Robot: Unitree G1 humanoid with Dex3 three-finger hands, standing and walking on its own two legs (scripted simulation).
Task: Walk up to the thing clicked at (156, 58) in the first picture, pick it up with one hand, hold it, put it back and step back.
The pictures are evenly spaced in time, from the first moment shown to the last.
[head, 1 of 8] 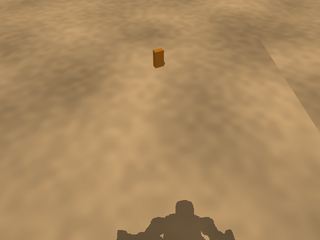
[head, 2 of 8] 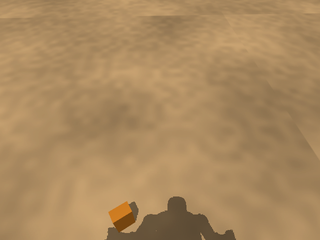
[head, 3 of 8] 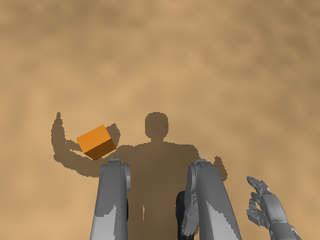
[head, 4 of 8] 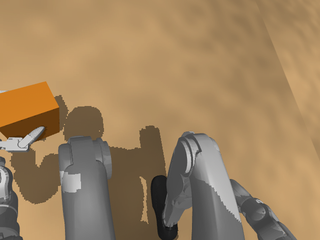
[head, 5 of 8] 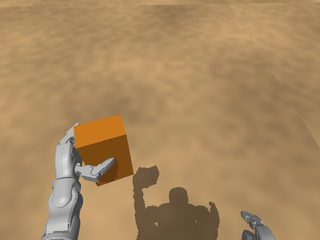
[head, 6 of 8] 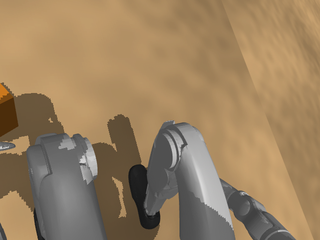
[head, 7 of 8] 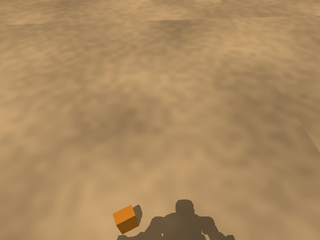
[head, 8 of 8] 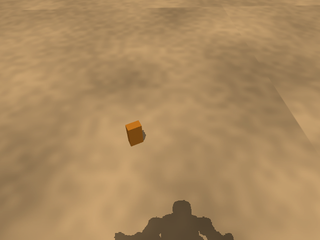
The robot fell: no
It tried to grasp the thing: yes
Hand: left
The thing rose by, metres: 0.68
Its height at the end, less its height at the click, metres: +0.00
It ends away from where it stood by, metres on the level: 0.01
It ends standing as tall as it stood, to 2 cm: yes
